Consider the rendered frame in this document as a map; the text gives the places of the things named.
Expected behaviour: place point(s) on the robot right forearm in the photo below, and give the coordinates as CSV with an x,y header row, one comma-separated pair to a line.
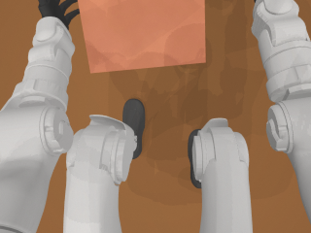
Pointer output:
x,y
284,47

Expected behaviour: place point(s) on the robot right thigh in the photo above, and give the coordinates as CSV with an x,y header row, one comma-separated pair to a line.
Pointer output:
x,y
225,188

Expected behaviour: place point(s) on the robot left hand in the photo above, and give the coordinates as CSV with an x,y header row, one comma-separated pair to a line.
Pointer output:
x,y
51,8

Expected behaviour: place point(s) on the carton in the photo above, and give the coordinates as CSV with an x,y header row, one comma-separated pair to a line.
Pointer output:
x,y
137,34

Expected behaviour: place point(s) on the left robot upper arm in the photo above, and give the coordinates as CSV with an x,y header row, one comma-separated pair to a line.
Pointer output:
x,y
31,141

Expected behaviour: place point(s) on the robot left forearm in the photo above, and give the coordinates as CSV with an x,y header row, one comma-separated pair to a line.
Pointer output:
x,y
49,67

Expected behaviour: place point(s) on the left robot shin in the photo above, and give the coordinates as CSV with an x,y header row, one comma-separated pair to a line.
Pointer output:
x,y
102,120

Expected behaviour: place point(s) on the right robot upper arm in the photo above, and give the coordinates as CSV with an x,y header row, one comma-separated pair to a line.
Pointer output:
x,y
288,129

